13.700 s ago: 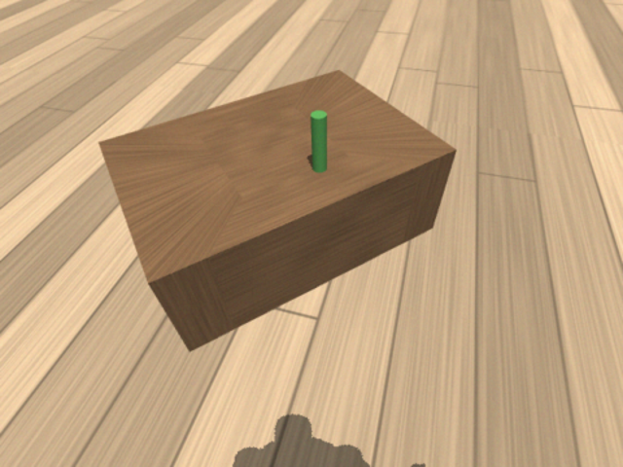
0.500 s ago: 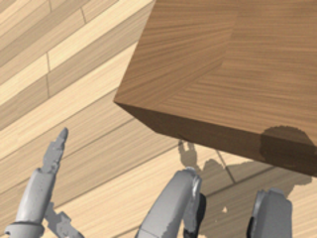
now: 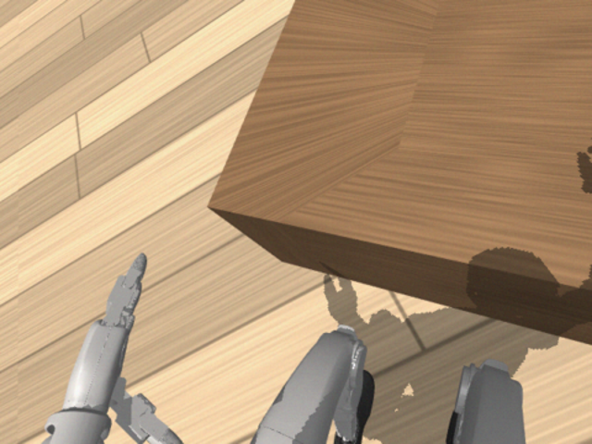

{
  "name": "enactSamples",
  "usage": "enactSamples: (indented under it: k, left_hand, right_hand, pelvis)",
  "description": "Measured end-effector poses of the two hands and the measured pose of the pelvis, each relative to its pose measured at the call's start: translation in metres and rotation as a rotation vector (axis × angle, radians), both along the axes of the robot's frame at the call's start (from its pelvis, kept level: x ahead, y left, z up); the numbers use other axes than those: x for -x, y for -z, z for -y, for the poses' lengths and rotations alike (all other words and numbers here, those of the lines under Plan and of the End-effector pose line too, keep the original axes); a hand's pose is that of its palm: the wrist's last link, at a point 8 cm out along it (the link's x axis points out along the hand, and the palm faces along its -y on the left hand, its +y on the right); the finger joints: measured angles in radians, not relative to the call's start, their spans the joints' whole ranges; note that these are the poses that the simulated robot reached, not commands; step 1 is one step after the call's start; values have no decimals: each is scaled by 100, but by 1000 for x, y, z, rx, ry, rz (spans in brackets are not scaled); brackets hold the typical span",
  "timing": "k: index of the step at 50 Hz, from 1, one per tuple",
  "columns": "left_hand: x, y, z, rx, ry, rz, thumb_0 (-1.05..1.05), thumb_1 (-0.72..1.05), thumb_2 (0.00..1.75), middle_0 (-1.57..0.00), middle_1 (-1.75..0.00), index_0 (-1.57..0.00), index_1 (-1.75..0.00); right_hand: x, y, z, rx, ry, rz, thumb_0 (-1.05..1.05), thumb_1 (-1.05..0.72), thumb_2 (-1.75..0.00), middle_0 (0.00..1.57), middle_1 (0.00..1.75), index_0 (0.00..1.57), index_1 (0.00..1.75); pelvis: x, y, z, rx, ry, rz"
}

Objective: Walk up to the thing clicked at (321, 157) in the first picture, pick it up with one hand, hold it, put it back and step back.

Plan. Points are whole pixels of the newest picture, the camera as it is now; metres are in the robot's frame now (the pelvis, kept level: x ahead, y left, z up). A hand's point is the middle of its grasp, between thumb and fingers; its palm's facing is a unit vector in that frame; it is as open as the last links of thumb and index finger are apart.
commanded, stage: settle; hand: right
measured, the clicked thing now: out of the picture +0.54 -0.25 +0.00
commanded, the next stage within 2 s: lift in 0.28 s
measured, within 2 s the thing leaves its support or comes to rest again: neither
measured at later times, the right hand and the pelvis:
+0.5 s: hand out of the picture +0.54 -0.24 +0.01, palm faces +0.25 +0.97 +0.00, open 6.8 cm; pelvis +0.01 +0.00 +0.02, yaw +0 degrees
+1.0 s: hand out of the picture +0.48 -0.24 +0.08, palm faces +0.25 +0.97 -0.01, open 6.8 cm; pelvis +0.02 -0.01 +0.07, yaw -2 degrees
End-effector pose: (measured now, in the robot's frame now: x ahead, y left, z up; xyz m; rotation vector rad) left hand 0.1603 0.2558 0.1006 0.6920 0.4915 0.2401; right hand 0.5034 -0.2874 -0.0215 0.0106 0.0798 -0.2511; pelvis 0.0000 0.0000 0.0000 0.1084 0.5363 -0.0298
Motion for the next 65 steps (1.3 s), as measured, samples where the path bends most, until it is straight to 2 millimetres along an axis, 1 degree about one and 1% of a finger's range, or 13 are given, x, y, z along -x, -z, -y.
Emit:
enactSamples:
  k: [9, 21, 30, 33, 39, 47, 55, 60, 65]
  left_hand:
    - [-2, 2, -1, 10, -19, -28, -1, -58, 8, -7, -4, -5, -7]
    - [-10, 1, 4, 61, -18, -22, -1, -58, 8, -6, -4, -5, -6]
    - [-11, -8, 2, 69, -19, -15, -1, -57, 8, -6, -4, -5, -6]
    - [-11, -8, 1, 83, -29, -24, -1, -57, 7, -6, -4, -5, -6]
    - [-13, -6, 3, 129, -33, -34, -1, -56, 7, -6, -4, -5, -6]
    - [-17, -3, 6, 209, -36, -41, -2, -57, 7, -6, -4, -5, -6]
    - [-23, -13, 7, 257, -28, -26, -2, -57, 7, -6, -4, -5, -6]
    - [-24, -16, 5, 272, -32, -27, -2, -57, 7, -6, -4, -5, -6]
    - [-21, -12, -1, 281, -62, -56, -2, -56, 6, -5, -4, -5, -5]
  right_hand:
    - [-1, -7, 1, 3, 2, -7, -2, 0, -111, 87, 115, 89, 116]
    - [-5, -26, 1, -1, 1, -2, -2, 0, -111, 87, 115, 89, 116]
    - [4, -36, 2, 0, 3, -3, -2, 0, -111, 87, 115, 89, 116]
    - [10, -40, 0, -2, -3, -7, -2, 0, -111, 87, 115, 89, 116]
    - [25, -58, -2, 1, -4, -6, -2, 0, -111, 87, 115, 89, 115]
    - [50, -89, -4, 13, -2, 4, -2, 0, -111, 87, 115, 89, 115]
    - [82, -120, -8, 14, 5, 18, -2, 0, -111, 87, 114, 89, 115]
    - [99, -131, -11, 10, 8, 27, -2, 0, -112, 88, 114, 90, 114]
    - [114, -137, -16, 23, -5, 23, -2, 0, -112, 88, 114, 90, 114]
  pelvis:
    - [-4, -8, 2, -3, 4, 2]
    - [-10, -19, 4, -2, 8, 13]
    - [-13, -28, 4, 4, 9, 27]
    - [-14, -33, 4, 5, 13, 34]
    - [-18, -45, 4, 11, 19, 59]
    - [-23, -62, 5, 26, 25, 105]
    - [-27, -83, 6, 46, 34, 168]
    - [-27, -92, 6, 57, 39, 203]
    - [-26, -99, 7, 68, 36, 223]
